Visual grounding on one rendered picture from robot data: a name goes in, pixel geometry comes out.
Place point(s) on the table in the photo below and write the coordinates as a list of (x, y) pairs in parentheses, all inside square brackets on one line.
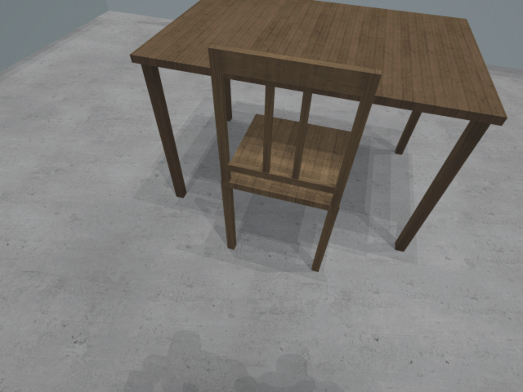
[(430, 64)]

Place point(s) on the chair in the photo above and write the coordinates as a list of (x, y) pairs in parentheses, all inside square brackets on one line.
[(292, 161)]

